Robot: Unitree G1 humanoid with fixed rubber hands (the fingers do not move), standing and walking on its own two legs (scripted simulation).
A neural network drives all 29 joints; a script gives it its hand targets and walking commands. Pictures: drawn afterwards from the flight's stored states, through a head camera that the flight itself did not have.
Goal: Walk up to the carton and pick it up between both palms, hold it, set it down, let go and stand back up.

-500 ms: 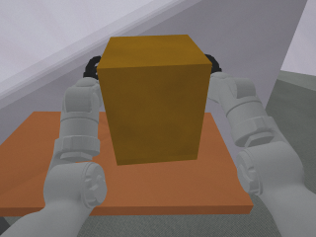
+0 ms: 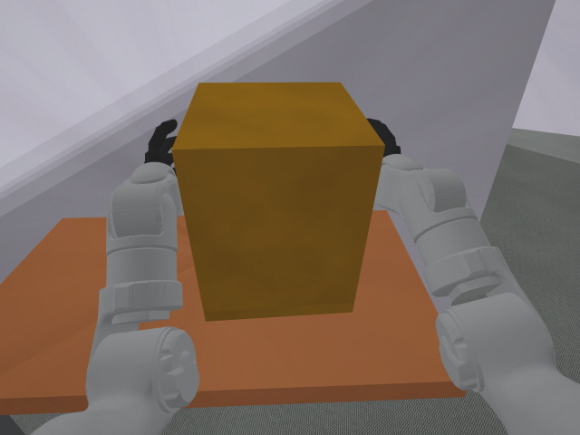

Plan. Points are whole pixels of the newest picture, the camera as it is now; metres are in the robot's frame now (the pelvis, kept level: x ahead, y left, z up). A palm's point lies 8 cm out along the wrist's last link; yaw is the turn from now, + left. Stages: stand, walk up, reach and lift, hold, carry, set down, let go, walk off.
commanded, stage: hold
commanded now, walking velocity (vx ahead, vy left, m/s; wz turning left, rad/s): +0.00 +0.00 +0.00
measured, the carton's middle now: (275, 197) +0.37 +0.00 +0.23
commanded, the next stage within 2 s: none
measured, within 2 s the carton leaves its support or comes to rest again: neither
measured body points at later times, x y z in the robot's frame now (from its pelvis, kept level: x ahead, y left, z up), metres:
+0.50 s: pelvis -0.01 -0.01 +0.00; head -0.10 +0.00 +0.44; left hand +0.39 +0.14 +0.28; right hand +0.38 -0.15 +0.29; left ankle +0.01 +0.13 -0.75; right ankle +0.01 -0.13 -0.75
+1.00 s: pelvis +0.00 +0.00 +0.00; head -0.10 +0.01 +0.44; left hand +0.37 +0.15 +0.28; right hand +0.37 -0.14 +0.27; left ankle +0.01 +0.13 -0.75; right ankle +0.01 -0.13 -0.75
